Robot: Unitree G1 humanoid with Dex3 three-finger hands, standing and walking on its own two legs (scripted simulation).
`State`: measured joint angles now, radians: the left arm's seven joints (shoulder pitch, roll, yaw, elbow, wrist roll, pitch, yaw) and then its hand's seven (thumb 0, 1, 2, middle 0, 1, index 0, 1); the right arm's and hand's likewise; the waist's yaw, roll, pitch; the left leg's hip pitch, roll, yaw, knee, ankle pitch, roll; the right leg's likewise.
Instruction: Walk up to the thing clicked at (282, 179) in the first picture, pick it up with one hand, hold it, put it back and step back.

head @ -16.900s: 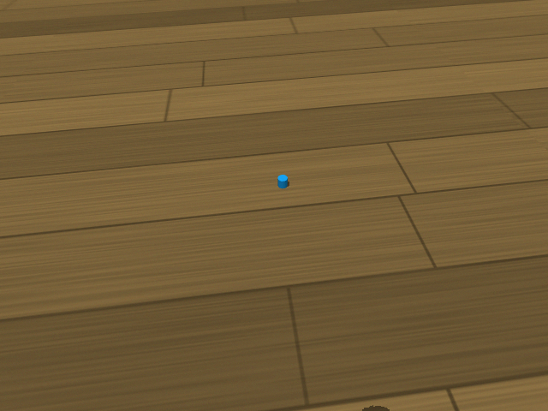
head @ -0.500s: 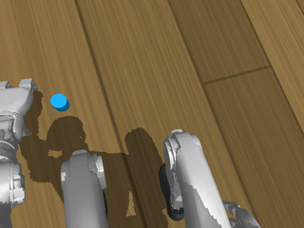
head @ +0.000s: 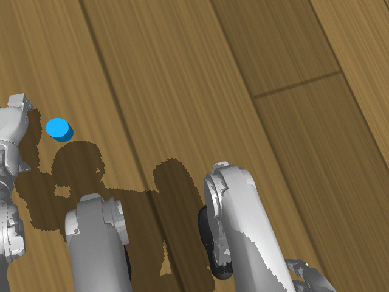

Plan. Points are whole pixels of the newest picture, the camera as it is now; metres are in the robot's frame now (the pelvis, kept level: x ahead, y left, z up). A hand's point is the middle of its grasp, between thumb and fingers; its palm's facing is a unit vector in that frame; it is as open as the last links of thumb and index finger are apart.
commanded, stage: approach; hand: left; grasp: from above
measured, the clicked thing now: (60, 130) +0.51 +0.24 -0.31
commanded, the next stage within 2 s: close in in 0.82 s
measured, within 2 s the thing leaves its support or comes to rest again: neither
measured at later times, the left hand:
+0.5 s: hand (56, 95) +0.55 +0.21 -0.18, palm faces -0.32 -0.03 -0.95, open 13.9 cm
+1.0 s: hand (28, 137) +0.46 +0.27 -0.19, palm faces -0.44 -0.05 -0.90, open 13.5 cm
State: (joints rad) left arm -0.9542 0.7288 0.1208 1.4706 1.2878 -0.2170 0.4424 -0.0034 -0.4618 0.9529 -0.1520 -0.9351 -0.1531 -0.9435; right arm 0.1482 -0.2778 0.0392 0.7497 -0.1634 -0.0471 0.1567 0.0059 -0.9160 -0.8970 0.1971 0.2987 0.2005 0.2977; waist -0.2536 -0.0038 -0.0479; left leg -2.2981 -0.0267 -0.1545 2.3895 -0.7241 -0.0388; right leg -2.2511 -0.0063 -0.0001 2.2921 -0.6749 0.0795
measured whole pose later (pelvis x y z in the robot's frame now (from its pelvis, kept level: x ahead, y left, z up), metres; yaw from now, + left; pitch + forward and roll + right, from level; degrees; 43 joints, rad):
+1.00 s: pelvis -0.01 +0.00 -0.01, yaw -1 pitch +34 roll -9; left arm -0.99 0.70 -0.03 1.38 1.22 -0.21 0.37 -0.01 -0.44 0.94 -0.12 -1.05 -0.15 -1.03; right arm 0.15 -0.30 0.07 0.72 -0.14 -0.02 0.14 0.01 -0.91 -0.89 0.20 0.30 0.20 0.30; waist -0.25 -0.02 -0.02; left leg -2.32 -0.04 -0.16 2.42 -0.69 -0.03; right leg -2.26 -0.01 -0.01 2.31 -0.65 0.07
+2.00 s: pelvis +0.00 +0.01 -0.03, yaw -6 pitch +31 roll -14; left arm -1.14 0.91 0.10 1.75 1.32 -0.16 0.59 0.00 -0.41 0.94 -0.12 -1.01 -0.14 -1.00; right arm 0.15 -0.33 0.22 0.67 -0.24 -0.19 0.26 0.00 -0.91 -0.89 0.20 0.30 0.20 0.30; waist -0.42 -0.09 0.12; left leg -2.36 -0.02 -0.24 2.53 -0.74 -0.02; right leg -2.27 0.03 -0.07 2.34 -0.64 0.08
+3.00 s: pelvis -0.01 +0.02 -0.03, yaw -8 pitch +29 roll -16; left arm -1.16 1.01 0.07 1.78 1.28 -0.16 0.61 0.00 -0.26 0.78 -0.21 -0.99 -0.25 -0.95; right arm 0.15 -0.36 0.31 0.64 -0.26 -0.25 0.29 0.00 -0.91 -0.90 0.20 0.30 0.20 0.30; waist -0.45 -0.13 0.20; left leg -2.33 -0.02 -0.28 2.54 -0.73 -0.02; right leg -2.23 0.04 -0.10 2.31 -0.62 0.09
